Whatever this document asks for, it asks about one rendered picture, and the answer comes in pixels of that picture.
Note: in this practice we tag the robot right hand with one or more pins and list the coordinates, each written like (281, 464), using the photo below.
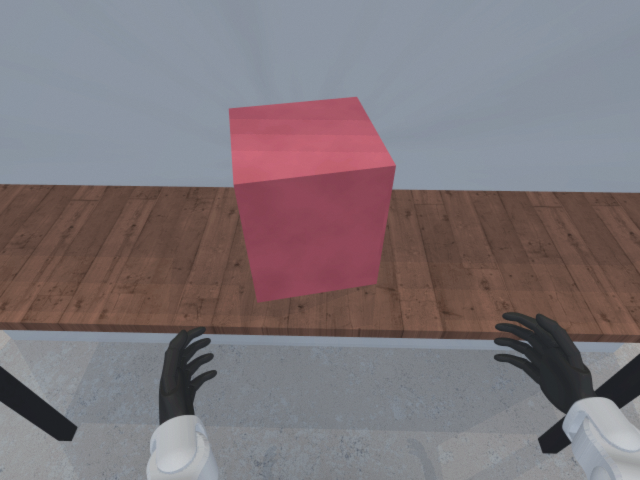
(556, 363)

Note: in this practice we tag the robot right forearm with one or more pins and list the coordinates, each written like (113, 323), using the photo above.
(604, 442)

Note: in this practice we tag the robot left forearm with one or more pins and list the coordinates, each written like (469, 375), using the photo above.
(180, 450)

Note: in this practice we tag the robot left hand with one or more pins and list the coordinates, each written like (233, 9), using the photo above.
(177, 390)

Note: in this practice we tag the carton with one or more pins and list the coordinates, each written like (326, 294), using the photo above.
(313, 183)

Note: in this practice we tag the table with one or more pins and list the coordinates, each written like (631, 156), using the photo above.
(162, 259)

